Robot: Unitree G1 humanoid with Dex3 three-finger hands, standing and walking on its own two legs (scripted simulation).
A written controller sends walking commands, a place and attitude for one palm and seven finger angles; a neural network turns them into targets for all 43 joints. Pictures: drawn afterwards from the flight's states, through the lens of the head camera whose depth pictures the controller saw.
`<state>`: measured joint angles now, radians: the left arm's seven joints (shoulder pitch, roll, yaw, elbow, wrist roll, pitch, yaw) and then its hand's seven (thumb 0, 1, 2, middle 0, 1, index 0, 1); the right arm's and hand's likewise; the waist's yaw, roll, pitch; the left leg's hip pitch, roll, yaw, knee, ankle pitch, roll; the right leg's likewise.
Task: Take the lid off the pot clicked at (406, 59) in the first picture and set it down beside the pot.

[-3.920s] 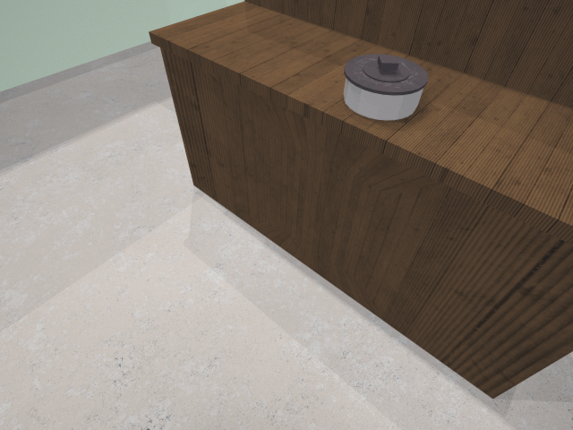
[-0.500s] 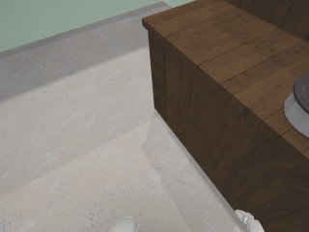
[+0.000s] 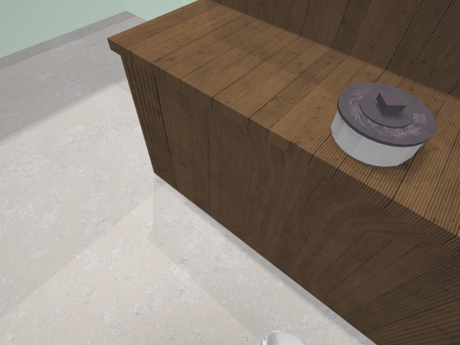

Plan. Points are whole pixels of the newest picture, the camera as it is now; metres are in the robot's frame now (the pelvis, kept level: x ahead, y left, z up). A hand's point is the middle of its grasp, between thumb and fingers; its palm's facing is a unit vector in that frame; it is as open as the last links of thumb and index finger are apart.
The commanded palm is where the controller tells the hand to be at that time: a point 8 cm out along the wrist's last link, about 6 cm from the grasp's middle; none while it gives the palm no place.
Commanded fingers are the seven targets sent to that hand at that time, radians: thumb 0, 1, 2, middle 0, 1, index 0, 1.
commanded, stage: turn to face it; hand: left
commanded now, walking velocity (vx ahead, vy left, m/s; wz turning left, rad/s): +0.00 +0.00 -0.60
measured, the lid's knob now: (390, 102) +0.60 -0.30 +0.10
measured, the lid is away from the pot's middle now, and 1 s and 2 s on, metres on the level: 0.00 0.00 0.00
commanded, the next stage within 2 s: take the last steps up to it in 0.90 s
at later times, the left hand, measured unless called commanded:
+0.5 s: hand (176, 339) +0.15 +0.11 -0.15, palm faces -0.26 -0.93 -0.25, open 7.4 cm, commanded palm none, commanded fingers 0.00 0.90 0.90 -0.20 -0.30 -0.20 -0.30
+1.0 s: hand (201, 331) +0.17 +0.07 -0.17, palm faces -0.48 -0.84 -0.26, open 7.4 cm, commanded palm none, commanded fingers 0.00 0.90 0.90 -0.20 -0.30 -0.20 -0.30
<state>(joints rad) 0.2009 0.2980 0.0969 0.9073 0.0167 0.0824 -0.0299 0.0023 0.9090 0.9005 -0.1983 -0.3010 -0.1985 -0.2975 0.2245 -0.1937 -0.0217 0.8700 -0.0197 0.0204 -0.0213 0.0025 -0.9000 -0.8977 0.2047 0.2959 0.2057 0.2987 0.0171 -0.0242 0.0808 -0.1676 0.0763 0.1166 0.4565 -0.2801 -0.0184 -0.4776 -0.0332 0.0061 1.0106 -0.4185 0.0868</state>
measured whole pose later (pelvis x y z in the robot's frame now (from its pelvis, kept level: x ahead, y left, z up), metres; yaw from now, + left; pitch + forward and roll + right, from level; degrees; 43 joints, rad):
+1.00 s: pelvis +0.00 -0.07 -0.02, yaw -30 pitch +1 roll +0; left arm 0.19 0.20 0.05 0.92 0.01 0.02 -0.01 0.00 0.91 0.90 -0.20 -0.30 -0.20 -0.30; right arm 0.25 -0.22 -0.04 0.94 -0.01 0.05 -0.02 0.00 -0.90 -0.90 0.20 0.30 0.21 0.30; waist -0.01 0.05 0.08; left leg -0.30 0.12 0.08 0.78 -0.50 -0.06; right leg -0.30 0.01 -0.05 0.62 -0.33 -0.04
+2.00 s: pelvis +0.09 -0.12 -0.01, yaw -32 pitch -1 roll +0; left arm 0.10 0.14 0.03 0.98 0.02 0.00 0.05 -0.01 0.92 0.90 -0.20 -0.30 -0.21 -0.30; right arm 0.20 -0.15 -0.06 1.04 0.00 0.05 -0.03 0.00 -0.91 -0.90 0.20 0.30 0.20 0.30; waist -0.01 0.00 0.12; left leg -0.36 0.00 0.02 0.95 -0.56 -0.05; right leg -0.35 -0.06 -0.08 0.54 -0.17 -0.02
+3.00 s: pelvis +0.10 -0.08 +0.00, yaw -36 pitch -1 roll +1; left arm 0.30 0.14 -0.01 1.09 0.00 -0.02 0.05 0.01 0.94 0.90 -0.20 -0.30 -0.20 -0.30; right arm 0.36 -0.11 0.01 1.15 -0.02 -0.02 -0.02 0.00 -0.90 -0.90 0.20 0.30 0.20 0.30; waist -0.02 0.04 -0.01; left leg -0.16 -0.01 0.08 0.44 -0.26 0.02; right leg -0.25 0.01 -0.07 0.48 -0.22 -0.06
